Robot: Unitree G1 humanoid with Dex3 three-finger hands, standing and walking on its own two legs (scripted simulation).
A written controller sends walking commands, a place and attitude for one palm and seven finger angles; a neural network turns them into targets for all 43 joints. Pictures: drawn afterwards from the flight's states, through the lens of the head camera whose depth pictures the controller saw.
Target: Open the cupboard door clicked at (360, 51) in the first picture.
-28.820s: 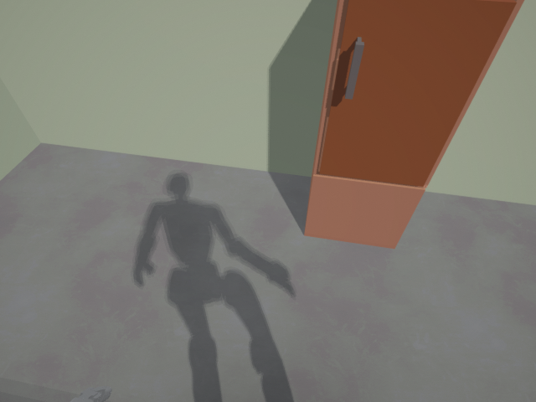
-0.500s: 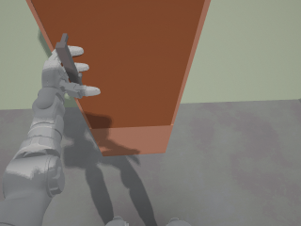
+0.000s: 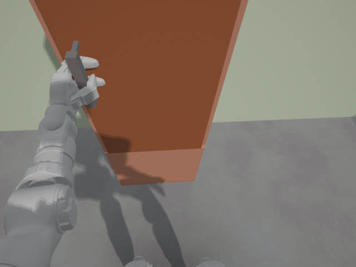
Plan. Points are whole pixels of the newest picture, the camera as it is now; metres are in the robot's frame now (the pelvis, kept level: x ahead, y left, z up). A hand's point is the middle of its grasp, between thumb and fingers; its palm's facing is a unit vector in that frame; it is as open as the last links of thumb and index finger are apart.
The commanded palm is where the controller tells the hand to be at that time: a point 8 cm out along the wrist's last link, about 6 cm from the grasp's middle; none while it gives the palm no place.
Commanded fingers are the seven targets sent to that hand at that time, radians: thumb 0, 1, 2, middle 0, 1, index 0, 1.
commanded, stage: close the thumb around the handle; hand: left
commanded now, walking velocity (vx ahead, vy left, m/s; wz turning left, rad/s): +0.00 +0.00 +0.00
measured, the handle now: (84, 76) +0.52 +0.20 +0.11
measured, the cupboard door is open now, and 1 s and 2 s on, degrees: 0 37 41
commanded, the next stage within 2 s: pull the door open along its arc in 0.02 s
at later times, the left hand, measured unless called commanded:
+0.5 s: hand (95, 107) +0.43 +0.16 +0.11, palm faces +0.01 -1.00 +0.01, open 5.5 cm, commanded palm +0.37 +0.21 +0.11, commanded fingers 0.00 0.90 0.90 -0.40 -1.35 -0.40 -1.35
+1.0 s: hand (140, 164) +0.29 +0.06 +0.11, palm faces +0.41 -0.91 -0.01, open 5.7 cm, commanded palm +0.23 +0.08 +0.11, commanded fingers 0.00 0.90 0.90 -0.40 -1.35 -0.40 -1.35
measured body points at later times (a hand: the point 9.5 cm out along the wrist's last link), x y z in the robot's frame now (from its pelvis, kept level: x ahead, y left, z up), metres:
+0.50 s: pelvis +0.02 -0.01 +0.01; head +0.06 -0.01 +0.46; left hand +0.42 +0.21 +0.11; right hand +0.07 -0.27 -0.11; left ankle +0.01 +0.11 -0.70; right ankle -0.01 -0.12 -0.70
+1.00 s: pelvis +0.01 -0.03 +0.01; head +0.00 -0.05 +0.46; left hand +0.27 +0.11 +0.12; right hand +0.22 -0.22 -0.07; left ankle +0.01 +0.11 -0.70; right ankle -0.01 -0.12 -0.70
